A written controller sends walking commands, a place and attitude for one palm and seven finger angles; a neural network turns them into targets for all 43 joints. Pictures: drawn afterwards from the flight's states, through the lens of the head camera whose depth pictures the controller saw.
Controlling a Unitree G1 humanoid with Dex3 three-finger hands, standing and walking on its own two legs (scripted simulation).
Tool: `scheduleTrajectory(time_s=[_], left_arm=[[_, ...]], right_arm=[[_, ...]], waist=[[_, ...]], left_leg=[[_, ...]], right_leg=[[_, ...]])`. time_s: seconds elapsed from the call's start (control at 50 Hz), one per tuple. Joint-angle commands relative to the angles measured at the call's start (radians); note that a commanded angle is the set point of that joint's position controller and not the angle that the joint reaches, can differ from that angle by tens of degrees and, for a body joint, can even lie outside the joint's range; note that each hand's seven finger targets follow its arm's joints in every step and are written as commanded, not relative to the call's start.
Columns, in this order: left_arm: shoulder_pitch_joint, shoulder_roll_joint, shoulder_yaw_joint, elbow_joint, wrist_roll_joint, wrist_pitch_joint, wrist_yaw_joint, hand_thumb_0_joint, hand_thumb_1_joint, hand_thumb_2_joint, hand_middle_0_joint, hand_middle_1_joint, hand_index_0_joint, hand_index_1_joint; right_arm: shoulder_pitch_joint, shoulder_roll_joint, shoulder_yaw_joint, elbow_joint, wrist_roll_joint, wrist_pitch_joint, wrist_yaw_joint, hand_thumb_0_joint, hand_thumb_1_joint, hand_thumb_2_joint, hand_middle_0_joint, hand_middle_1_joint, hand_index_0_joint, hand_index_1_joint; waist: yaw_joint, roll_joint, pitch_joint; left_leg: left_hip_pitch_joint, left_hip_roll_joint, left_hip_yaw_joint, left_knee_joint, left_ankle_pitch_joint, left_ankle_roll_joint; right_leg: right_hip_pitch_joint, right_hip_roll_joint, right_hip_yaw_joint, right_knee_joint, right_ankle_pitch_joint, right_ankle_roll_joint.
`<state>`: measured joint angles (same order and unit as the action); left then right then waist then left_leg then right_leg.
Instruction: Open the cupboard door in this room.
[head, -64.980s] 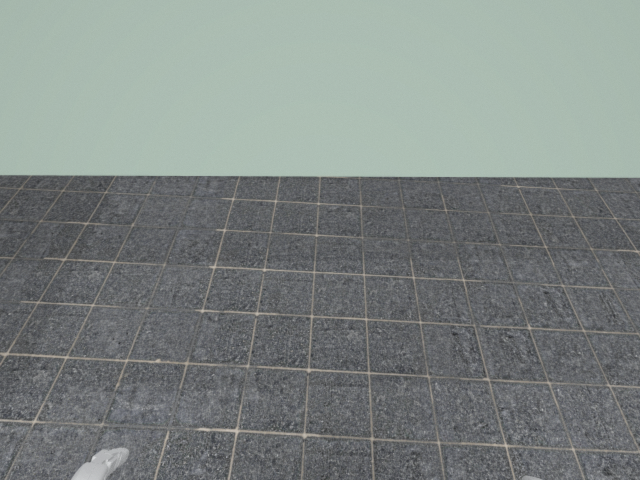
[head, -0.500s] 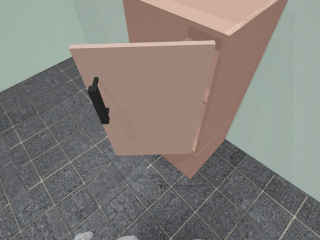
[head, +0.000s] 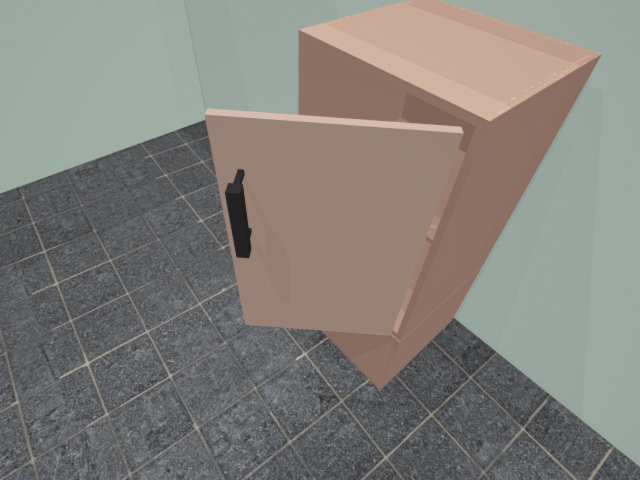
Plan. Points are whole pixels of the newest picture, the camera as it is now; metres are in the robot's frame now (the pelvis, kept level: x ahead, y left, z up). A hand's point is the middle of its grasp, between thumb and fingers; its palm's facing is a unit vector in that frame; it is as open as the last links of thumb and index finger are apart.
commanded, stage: look again from close up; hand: left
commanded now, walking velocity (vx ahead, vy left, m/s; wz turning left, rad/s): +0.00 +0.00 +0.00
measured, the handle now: (241, 214) +0.52 +0.18 +0.01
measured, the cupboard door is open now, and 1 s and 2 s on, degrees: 45 45 45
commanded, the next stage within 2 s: shuffle to correct the standing spot in 0.56 s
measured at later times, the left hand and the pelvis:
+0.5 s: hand out of the picture +0.02 +0.16 -0.17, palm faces +0.02 -0.98 -0.22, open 7.3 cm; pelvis +0.02 -0.01 +0.00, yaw +0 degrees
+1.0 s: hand out of the picture +0.03 +0.15 -0.18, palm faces +0.02 -0.97 -0.24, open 7.3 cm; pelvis +0.00 -0.04 -0.01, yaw +0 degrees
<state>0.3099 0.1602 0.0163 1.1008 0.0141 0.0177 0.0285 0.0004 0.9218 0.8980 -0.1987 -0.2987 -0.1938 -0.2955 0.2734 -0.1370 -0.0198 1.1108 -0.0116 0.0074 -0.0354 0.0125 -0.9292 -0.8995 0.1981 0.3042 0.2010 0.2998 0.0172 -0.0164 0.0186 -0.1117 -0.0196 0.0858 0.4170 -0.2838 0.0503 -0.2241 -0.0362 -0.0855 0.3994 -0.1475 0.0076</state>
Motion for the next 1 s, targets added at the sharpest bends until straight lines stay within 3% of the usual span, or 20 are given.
scheduleTrajectory(time_s=[0.0,0.02,0.04,0.06,0.08,0.1,0.14,0.18,0.24,0.32,0.36,0.64,0.66,0.76,0.86,0.9,0.98], left_arm=[[0.046,0.042,0.001,-0.012,0.002,-0.023,0.004,0.000,0.900,0.900,-0.200,-0.300,-0.200,-0.300],[0.050,0.040,-0.002,-0.009,0.002,-0.024,0.005,0.000,0.900,0.900,-0.200,-0.300,-0.200,-0.300],[0.126,0.091,-0.015,0.020,0.012,-0.043,0.048,0.000,0.900,0.900,-0.200,-0.300,-0.200,-0.300],[0.094,0.111,-0.014,-0.003,0.001,-0.048,0.038,0.000,0.900,0.900,-0.200,-0.300,-0.200,-0.300],[0.069,0.096,-0.014,-0.012,0.003,-0.047,0.028,0.000,0.900,0.900,-0.200,-0.300,-0.200,-0.300],[0.080,0.094,-0.019,-0.014,0.004,-0.049,0.021,0.000,0.900,0.900,-0.200,-0.300,-0.200,-0.300],[0.082,0.070,-0.021,-0.012,0.006,-0.048,0.012,0.000,0.900,0.900,-0.200,-0.300,-0.200,-0.300],[0.080,0.049,-0.030,-0.001,0.002,-0.050,0.009,0.000,0.900,0.900,-0.200,-0.300,-0.200,-0.300],[0.072,0.039,-0.031,0.005,-0.001,-0.050,0.008,0.000,0.900,0.900,-0.200,-0.300,-0.200,-0.300],[0.076,0.045,-0.027,0.010,-0.005,-0.052,0.010,0.000,0.900,0.900,-0.200,-0.300,-0.200,-0.300],[0.073,0.046,-0.024,0.011,-0.005,-0.053,0.011,0.000,0.900,0.900,-0.200,-0.300,-0.200,-0.300],[0.028,0.073,-0.010,0.000,-0.008,-0.052,0.013,0.000,0.900,0.900,-0.200,-0.300,-0.200,-0.300],[0.017,0.094,-0.005,-0.008,-0.008,-0.053,0.013,0.000,0.900,0.900,-0.200,-0.300,-0.200,-0.300],[0.012,0.095,0.006,-0.031,-0.008,-0.035,0.020,0.000,0.900,0.900,-0.200,-0.300,-0.200,-0.300],[-0.004,0.121,0.027,-0.066,-0.001,-0.016,0.020,0.000,0.900,0.900,-0.200,-0.300,-0.200,-0.300],[-0.007,0.132,0.033,-0.080,0.003,-0.011,0.019,0.000,0.900,0.900,-0.200,-0.300,-0.200,-0.300],[-0.055,0.173,0.048,-0.115,0.008,0.001,0.015,0.000,0.900,0.900,-0.200,-0.300,-0.200,-0.300]], right_arm=[[0.054,-0.090,-0.007,-0.019,0.001,-0.017,0.000,0.000,-0.900,-0.900,0.200,0.300,0.200,0.300],[0.057,-0.091,-0.005,-0.015,0.002,-0.018,0.000,0.000,-0.900,-0.900,0.200,0.300,0.200,0.300],[-0.025,-0.134,0.005,-0.094,0.010,-0.043,0.010,0.000,-0.900,-0.900,0.200,0.300,0.200,0.300],[0.038,-0.094,0.009,-0.104,0.005,-0.033,0.011,0.000,-0.900,-0.900,0.200,0.300,0.200,0.300],[0.063,-0.090,0.012,-0.094,0.000,-0.039,0.011,0.000,-0.900,-0.900,0.200,0.300,0.200,0.300],[0.074,-0.090,0.016,-0.095,-0.007,-0.046,0.014,0.000,-0.900,-0.900,0.200,0.300,0.200,0.300],[0.082,-0.099,0.017,-0.110,-0.002,-0.050,0.011,0.000,-0.900,-0.900,0.200,0.300,0.200,0.300],[0.095,-0.101,0.019,-0.107,0.003,-0.052,0.007,0.000,-0.900,-0.900,0.200,0.300,0.200,0.300],[0.120,-0.103,0.026,-0.090,0.002,-0.055,0.005,0.000,-0.900,-0.900,0.200,0.300,0.200,0.300],[0.130,-0.096,0.032,-0.063,0.001,-0.059,0.002,0.000,-0.900,-0.900,0.200,0.300,0.200,0.300],[0.133,-0.095,0.033,-0.053,0.002,-0.059,0.002,0.000,-0.900,-0.900,0.200,0.300,0.200,0.300],[0.126,-0.077,0.030,0.000,-0.001,-0.053,-0.003,0.000,-0.900,-0.900,0.200,0.300,0.200,0.300],[0.115,-0.094,0.023,-0.004,0.000,-0.053,-0.004,0.000,-0.900,-0.900,0.200,0.300,0.200,0.300],[0.102,-0.077,0.011,-0.021,0.004,-0.036,-0.011,0.000,-0.900,-0.900,0.200,0.300,0.200,0.300],[0.074,-0.091,-0.013,-0.057,0.002,-0.011,-0.010,0.000,-0.900,-0.900,0.200,0.300,0.200,0.300],[0.065,-0.083,-0.020,-0.071,0.003,-0.001,-0.009,0.000,-0.900,-0.900,0.200,0.300,0.200,0.300],[0.064,-0.065,-0.030,-0.089,0.005,0.019,-0.002,0.000,-0.900,-0.900,0.200,0.300,0.200,0.300]], waist=[[-0.010,0.001,0.069],[-0.011,0.012,0.076],[0.021,0.041,0.103],[-0.021,0.080,0.012],[-0.027,0.112,0.057],[-0.017,0.172,0.010],[-0.019,0.111,0.003],[-0.021,0.026,0.041],[-0.022,-0.014,0.085],[-0.018,0.016,0.080],[-0.016,-0.015,0.070],[-0.011,0.013,0.040],[-0.011,0.023,0.040],[-0.013,0.024,-0.002],[-0.013,0.011,-0.022],[-0.015,-0.026,-0.033],[-0.025,-0.132,-0.006]], left_leg=[[-0.124,0.144,-0.140,-0.179,0.001,-0.012],[-0.122,0.141,-0.136,-0.175,0.011,-0.015],[-0.167,0.149,-0.081,0.003,0.193,-0.037],[-0.152,0.092,-0.100,-0.035,-0.009,-0.042],[-0.170,0.104,-0.123,-0.086,-0.019,-0.033],[-0.158,0.122,-0.136,-0.086,-0.001,-0.026],[-0.178,0.135,-0.171,-0.111,-0.001,-0.012],[-0.173,0.134,-0.169,-0.110,0.038,-0.003],[-0.167,0.130,-0.163,-0.118,0.095,-0.003],[-0.127,0.120,-0.138,-0.109,0.172,-0.004],[-0.119,0.118,-0.131,-0.106,0.171,-0.003],[-0.079,0.118,-0.107,-0.095,0.225,-0.015],[-0.072,0.122,-0.107,-0.095,0.245,-0.015],[-0.038,0.136,-0.089,-0.045,0.378,-0.028],[-0.050,0.129,-0.069,0.039,0.346,-0.033],[-0.059,0.111,-0.054,0.090,0.273,-0.036],[-0.095,0.042,-0.021,0.223,-0.052,-0.054]], right_leg=[[0.066,-0.076,0.097,-0.062,0.032,-0.011],[0.061,-0.078,0.097,-0.062,0.037,-0.010],[0.023,-0.118,0.115,0.035,0.257,-0.023],[0.046,-0.123,0.136,0.011,-0.001,-0.045],[-0.006,-0.102,0.122,0.024,-0.113,-0.052],[0.005,-0.082,0.103,0.044,-0.097,-0.056],[0.033,-0.065,0.080,0.060,-0.063,-0.050],[0.023,-0.067,0.084,0.046,-0.042,-0.048],[0.010,-0.070,0.085,0.047,-0.024,-0.050],[0.024,-0.077,0.093,0.047,0.034,-0.053],[0.041,-0.083,0.096,0.043,0.054,-0.053],[0.101,-0.098,0.102,0.042,0.204,-0.066],[0.097,-0.101,0.104,0.043,0.230,-0.068],[0.087,-0.118,0.113,0.092,0.357,-0.067],[0.043,-0.138,0.142,0.120,0.355,-0.087],[0.024,-0.162,0.168,0.099,0.341,-0.109],[-0.077,-0.256,0.267,-0.022,0.185,-0.179]])
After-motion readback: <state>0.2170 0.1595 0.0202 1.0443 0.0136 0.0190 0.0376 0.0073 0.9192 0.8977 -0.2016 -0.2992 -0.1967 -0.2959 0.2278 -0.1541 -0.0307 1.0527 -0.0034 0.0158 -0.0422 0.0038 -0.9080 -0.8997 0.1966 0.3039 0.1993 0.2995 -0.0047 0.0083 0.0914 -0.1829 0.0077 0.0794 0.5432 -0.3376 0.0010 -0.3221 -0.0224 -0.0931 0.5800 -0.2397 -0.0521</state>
